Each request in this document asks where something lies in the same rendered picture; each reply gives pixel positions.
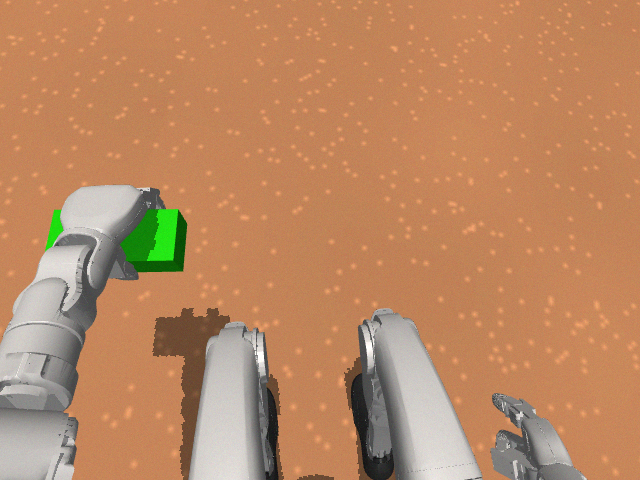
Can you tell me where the carton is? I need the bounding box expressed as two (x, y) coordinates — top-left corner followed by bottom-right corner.
(45, 209), (187, 272)

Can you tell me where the right robot arm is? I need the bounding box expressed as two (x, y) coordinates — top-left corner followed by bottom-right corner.
(537, 464), (587, 480)

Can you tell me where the right robot hand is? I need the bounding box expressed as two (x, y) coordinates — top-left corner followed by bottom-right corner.
(490, 393), (574, 480)

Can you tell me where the right robot foot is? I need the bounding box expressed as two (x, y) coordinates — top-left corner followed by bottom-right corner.
(351, 373), (394, 480)

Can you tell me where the left robot arm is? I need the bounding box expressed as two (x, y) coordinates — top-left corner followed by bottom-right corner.
(0, 227), (118, 480)

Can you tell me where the left robot hand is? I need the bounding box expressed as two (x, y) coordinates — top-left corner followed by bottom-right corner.
(60, 185), (166, 280)

